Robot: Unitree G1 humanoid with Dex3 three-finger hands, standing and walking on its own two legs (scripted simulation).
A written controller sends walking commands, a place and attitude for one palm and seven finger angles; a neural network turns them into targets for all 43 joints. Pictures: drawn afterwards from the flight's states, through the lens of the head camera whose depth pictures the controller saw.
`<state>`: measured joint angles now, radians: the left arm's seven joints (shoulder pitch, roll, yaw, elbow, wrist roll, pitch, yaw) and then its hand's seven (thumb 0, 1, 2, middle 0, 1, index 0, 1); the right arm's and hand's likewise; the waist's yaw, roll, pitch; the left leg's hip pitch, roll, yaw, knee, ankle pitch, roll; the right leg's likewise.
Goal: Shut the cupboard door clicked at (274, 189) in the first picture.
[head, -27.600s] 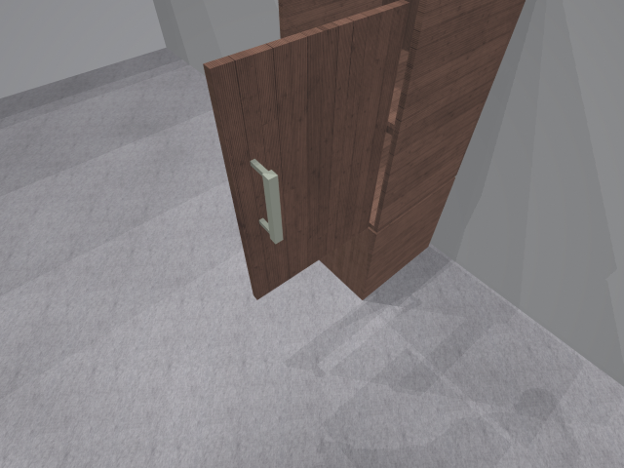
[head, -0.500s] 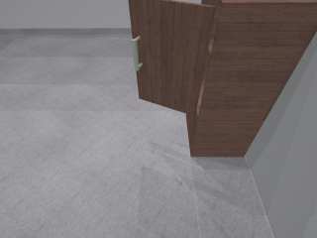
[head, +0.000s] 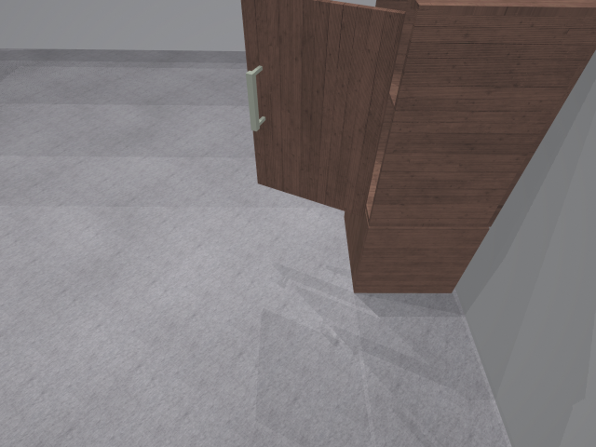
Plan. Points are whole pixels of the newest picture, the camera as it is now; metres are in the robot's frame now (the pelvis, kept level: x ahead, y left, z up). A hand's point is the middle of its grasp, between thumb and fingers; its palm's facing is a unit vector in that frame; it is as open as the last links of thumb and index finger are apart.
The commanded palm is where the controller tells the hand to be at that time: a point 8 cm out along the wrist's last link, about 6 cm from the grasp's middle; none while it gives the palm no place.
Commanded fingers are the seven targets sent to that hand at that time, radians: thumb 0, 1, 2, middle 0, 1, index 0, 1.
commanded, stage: look to check the result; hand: left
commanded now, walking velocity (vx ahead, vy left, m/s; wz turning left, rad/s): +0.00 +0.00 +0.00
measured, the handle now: (256, 99) +0.96 +0.16 -0.01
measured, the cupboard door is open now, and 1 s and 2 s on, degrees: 65 65 65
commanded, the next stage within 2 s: walk to a spot facing it in 0.52 s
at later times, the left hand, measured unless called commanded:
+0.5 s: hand out of the picture +0.02 +0.19 -0.17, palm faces +0.01 -0.97 -0.23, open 7.3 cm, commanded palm none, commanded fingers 0.00 0.90 0.90 -0.20 -0.30 -0.20 -0.30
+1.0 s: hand out of the picture +0.05 +0.21 -0.19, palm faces +0.18 -0.96 -0.21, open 7.3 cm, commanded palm none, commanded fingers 0.00 0.90 0.90 -0.20 -0.30 -0.20 -0.30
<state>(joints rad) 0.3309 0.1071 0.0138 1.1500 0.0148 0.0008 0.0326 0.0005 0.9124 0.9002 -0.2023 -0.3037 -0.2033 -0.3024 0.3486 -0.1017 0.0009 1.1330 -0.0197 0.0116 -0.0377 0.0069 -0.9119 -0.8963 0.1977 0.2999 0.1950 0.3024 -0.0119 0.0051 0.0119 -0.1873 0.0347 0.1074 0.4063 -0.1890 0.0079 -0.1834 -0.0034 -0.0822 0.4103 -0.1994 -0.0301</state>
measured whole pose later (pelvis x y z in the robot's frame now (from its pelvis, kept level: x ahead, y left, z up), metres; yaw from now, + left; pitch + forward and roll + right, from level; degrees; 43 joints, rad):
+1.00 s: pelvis +0.01 +0.01 -0.02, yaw +10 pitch -1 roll +0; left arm 0.18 0.20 0.06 0.99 0.02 0.04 0.02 0.00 0.91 0.90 -0.20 -0.30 -0.21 -0.30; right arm 0.24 -0.18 -0.04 1.02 -0.03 0.05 0.00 0.01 -0.91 -0.90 0.20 0.30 0.20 0.30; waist -0.03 -0.02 0.09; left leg -0.32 0.01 0.06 0.65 -0.29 0.02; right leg -0.27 -0.09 -0.20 0.69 -0.42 0.00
